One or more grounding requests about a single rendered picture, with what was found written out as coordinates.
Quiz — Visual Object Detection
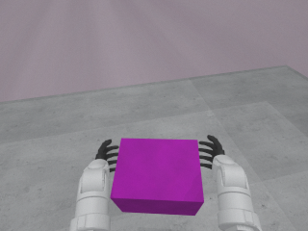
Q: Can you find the carton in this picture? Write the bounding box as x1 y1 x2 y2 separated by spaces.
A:
110 138 204 216

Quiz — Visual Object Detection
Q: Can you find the right robot hand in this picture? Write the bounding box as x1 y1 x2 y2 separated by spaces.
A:
198 135 225 169

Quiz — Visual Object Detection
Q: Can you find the left robot hand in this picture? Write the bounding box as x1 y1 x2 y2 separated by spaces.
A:
95 139 119 172

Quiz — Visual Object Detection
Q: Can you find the right robot forearm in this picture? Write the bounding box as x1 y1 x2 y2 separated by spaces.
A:
212 154 263 231

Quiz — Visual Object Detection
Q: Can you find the left robot forearm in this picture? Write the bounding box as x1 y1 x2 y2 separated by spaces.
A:
69 159 111 231

